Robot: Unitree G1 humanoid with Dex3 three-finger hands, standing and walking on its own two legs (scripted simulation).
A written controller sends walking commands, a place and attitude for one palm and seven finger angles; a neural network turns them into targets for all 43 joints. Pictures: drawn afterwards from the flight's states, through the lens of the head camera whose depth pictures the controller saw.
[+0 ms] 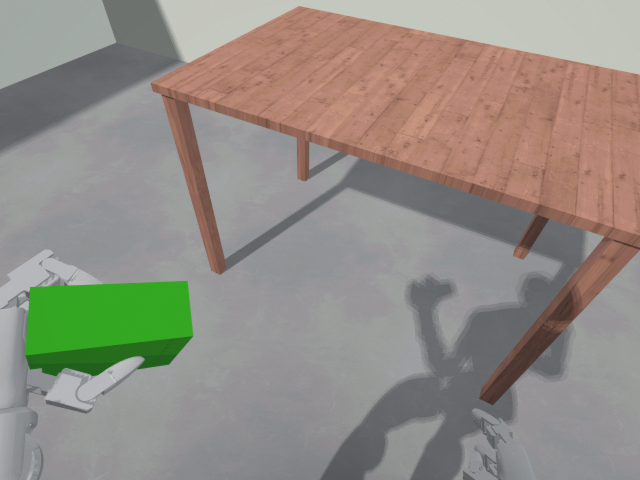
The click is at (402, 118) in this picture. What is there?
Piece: table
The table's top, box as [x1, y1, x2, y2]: [151, 6, 639, 247]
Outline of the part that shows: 151,82 153,91 639,247 638,74 298,6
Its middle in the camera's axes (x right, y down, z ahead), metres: +0.25 -0.43 +1.07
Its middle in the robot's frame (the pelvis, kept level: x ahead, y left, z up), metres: +1.11 -0.18 +0.00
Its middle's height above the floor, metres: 0.78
